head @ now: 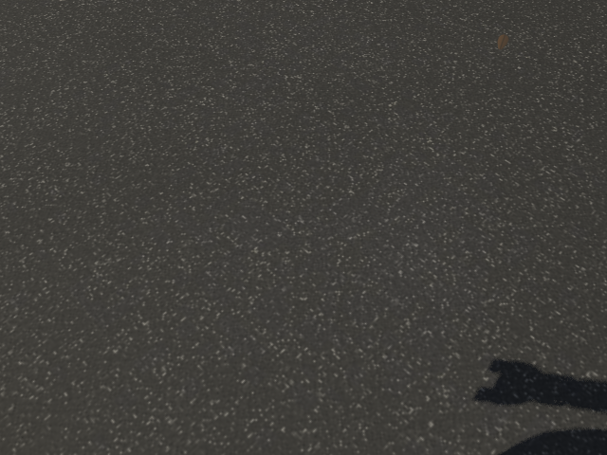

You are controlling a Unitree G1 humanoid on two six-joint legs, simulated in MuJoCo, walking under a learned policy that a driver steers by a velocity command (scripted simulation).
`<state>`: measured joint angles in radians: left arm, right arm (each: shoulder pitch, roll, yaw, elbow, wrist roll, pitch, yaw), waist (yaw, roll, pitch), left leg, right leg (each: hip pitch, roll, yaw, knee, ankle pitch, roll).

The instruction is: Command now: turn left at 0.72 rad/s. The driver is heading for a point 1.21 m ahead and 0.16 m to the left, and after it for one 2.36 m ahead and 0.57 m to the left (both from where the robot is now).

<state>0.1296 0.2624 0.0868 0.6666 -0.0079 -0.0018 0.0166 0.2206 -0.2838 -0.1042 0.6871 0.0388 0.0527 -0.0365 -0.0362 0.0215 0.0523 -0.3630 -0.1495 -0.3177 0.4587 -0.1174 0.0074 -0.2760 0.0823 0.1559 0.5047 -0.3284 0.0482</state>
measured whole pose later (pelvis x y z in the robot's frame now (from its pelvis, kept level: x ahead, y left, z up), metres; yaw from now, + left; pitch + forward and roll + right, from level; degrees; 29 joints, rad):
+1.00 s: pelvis +0.15 +0.00 -0.02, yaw +10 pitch +2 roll +2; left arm 0.29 0.30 0.08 0.64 -0.04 0.02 -0.02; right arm 0.17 -0.34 -0.12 0.74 0.02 -0.02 -0.01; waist 0.02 0.04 -0.02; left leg -0.19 0.15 0.27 0.67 -0.45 -0.01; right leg -0.31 -0.08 -0.12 0.69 -0.44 -0.07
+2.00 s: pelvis +0.97 -0.04 +0.00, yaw +17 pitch +2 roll -2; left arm 0.27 0.30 0.04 0.76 0.05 -0.09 0.01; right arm 0.25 -0.37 -0.08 0.79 -0.02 -0.02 0.04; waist 0.00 0.05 0.00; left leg -0.54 0.01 0.00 1.28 -0.28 0.10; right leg -0.20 -0.03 -0.12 0.45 -0.28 0.03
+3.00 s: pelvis +1.81 +0.42 +0.00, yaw +22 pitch +2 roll -1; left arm 0.52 0.30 0.07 0.87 -0.01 -0.06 -0.03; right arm 0.01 -0.26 0.06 0.58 -0.05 -0.07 0.03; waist 0.10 0.01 0.02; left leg -0.72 0.12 -0.10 0.72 0.00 -0.04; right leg -0.01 0.17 0.17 0.29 -0.29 -0.13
